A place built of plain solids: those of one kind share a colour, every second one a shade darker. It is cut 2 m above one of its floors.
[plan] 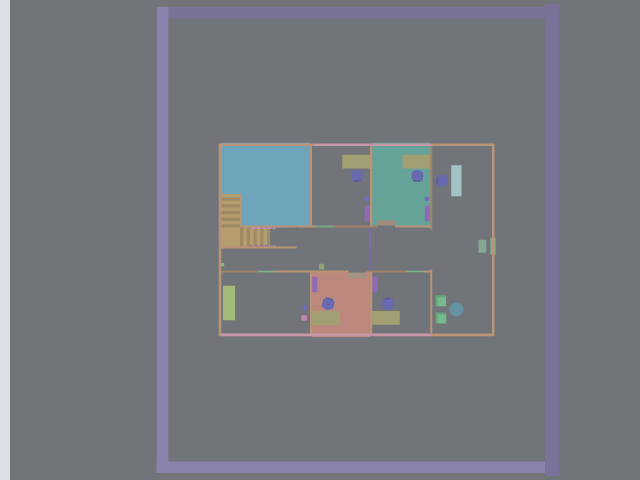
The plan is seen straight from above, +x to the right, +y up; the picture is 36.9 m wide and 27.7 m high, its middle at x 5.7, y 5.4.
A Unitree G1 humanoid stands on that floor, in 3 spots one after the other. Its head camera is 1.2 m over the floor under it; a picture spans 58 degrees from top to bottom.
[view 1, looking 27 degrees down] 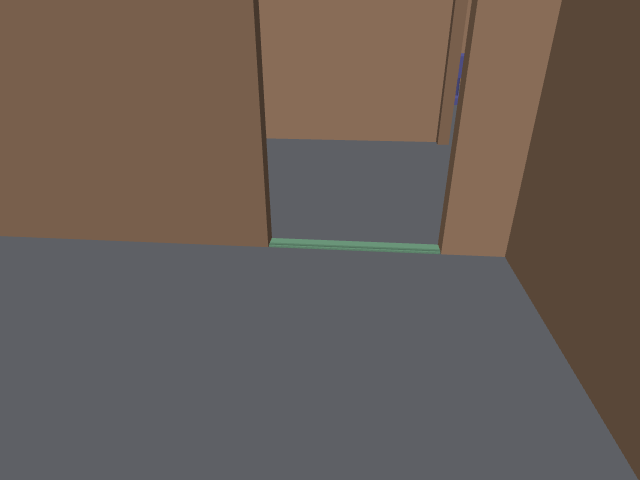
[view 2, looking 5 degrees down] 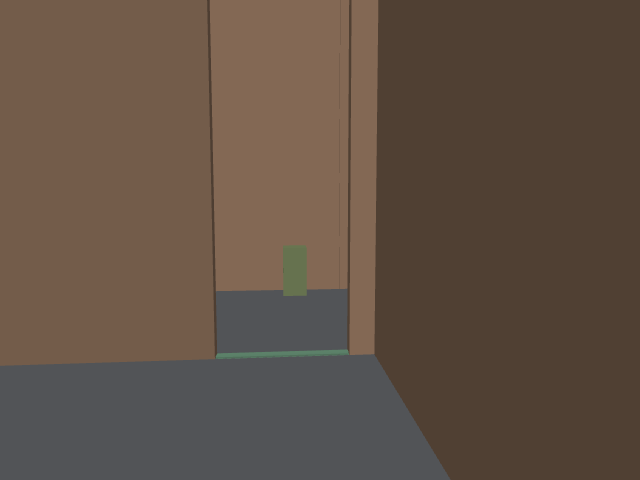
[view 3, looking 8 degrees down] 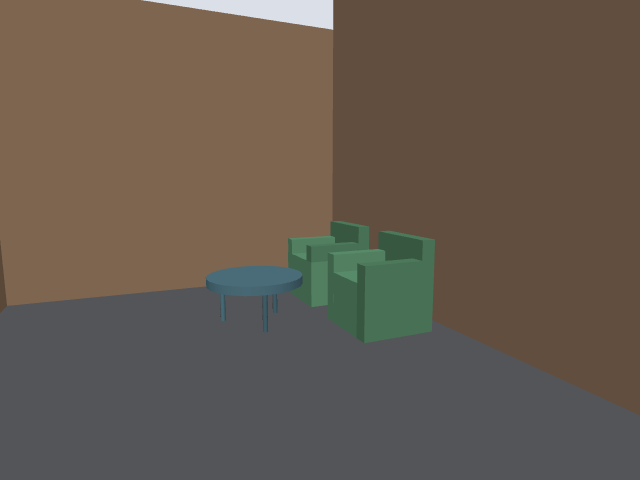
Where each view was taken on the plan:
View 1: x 11.21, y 1.30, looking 95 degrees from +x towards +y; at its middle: threshold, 2.64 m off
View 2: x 5.96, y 9.52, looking -95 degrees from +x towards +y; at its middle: wall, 5.92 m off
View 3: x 14.52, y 4.88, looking -114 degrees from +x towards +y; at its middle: club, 4.62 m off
